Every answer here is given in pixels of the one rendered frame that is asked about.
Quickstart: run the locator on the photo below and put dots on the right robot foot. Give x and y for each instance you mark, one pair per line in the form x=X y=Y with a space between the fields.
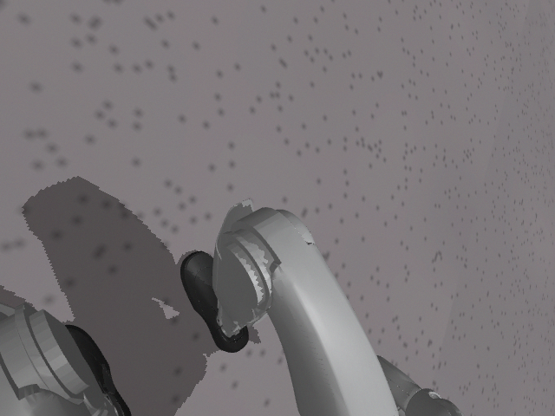
x=196 y=276

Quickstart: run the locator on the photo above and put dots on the left robot foot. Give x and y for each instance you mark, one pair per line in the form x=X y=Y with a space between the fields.
x=99 y=366

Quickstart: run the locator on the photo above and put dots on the right robot hand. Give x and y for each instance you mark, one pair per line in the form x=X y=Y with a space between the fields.
x=402 y=387

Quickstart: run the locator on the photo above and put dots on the right robot arm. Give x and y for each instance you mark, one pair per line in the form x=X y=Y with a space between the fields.
x=427 y=402

